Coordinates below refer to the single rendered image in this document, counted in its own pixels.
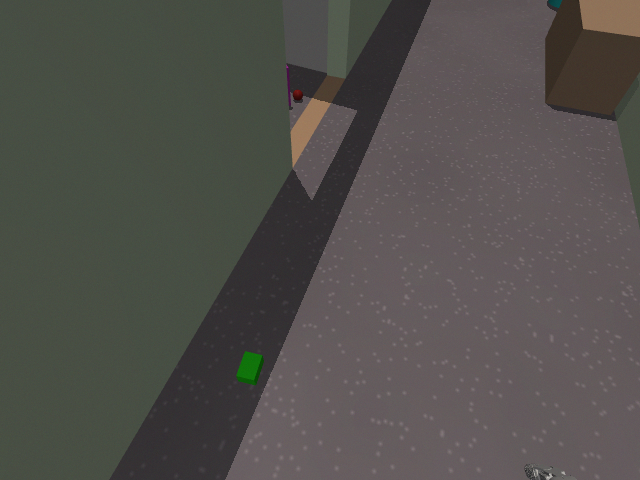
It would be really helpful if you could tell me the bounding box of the right robot hand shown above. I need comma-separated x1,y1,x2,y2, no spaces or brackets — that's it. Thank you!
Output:
524,464,577,480

